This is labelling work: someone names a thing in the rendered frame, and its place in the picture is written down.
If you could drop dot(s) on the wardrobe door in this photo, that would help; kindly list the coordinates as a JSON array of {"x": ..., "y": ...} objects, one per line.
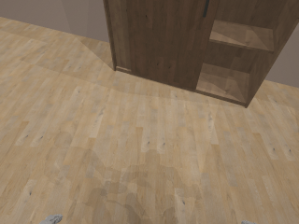
[
  {"x": 168, "y": 38},
  {"x": 120, "y": 32}
]

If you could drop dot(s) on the left robot hand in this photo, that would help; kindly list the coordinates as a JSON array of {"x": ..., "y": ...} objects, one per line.
[{"x": 52, "y": 219}]

